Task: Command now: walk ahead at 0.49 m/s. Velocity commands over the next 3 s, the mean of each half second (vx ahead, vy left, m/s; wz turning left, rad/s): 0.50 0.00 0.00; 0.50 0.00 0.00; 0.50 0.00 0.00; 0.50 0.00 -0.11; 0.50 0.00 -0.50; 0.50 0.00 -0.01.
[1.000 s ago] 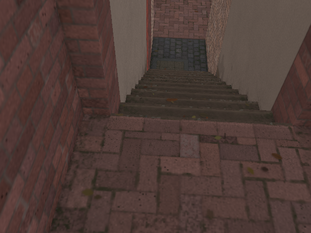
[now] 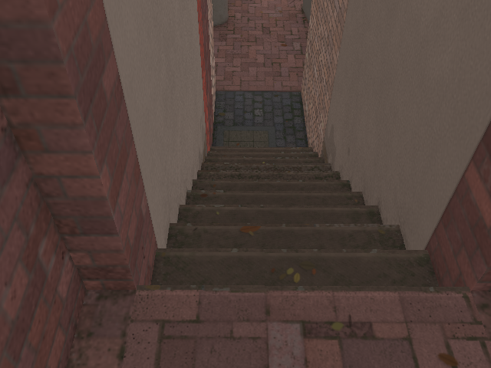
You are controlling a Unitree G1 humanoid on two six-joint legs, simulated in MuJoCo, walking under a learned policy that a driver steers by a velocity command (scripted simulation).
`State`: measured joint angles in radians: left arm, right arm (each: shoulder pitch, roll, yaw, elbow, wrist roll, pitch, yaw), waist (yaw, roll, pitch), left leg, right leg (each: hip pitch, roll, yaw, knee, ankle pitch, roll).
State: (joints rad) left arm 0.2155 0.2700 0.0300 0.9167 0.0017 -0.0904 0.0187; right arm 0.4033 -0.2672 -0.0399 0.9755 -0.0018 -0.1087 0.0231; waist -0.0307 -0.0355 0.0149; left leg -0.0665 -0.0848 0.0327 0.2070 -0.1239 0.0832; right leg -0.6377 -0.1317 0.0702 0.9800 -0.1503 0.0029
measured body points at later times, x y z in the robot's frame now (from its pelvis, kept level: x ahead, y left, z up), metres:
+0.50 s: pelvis +0.26 -0.11 +0.00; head +0.27 -0.12 +0.45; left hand +0.29 +0.15 -0.13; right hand +0.36 -0.38 -0.13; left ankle +0.30 +0.06 -0.67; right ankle +0.27 -0.18 -0.75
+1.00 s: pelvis +0.49 -0.06 -0.01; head +0.52 -0.04 +0.44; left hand +0.55 +0.23 -0.15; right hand +0.58 -0.33 -0.12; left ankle +0.55 +0.04 -0.75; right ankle +0.46 -0.21 -0.66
